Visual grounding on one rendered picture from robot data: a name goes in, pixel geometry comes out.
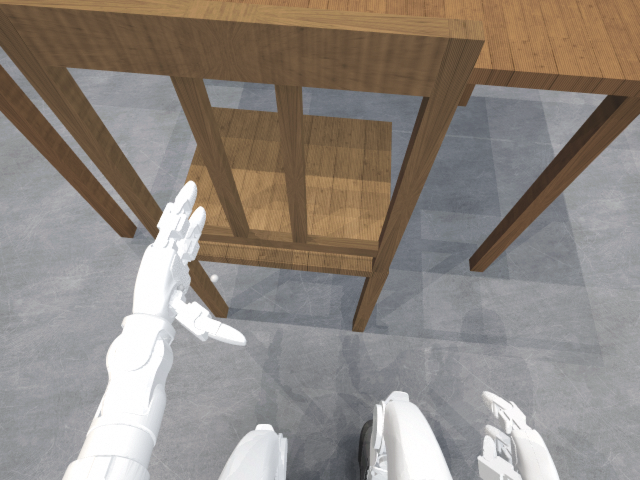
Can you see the left robot shin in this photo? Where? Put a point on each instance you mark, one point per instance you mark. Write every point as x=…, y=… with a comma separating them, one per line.
x=264, y=427

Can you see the robot left forearm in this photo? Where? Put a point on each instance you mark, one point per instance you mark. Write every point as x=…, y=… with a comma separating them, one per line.
x=124, y=430

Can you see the chair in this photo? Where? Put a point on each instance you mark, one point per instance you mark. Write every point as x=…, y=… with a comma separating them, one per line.
x=280, y=189

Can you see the robot right hand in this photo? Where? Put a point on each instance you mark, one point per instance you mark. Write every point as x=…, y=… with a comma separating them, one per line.
x=524, y=454

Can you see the robot left hand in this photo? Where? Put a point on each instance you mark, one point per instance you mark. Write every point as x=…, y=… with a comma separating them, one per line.
x=164, y=267

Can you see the table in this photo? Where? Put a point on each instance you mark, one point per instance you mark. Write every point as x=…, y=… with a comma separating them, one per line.
x=585, y=46

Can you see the left robot thigh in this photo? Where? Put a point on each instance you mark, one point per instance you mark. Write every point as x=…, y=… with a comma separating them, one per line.
x=260, y=455

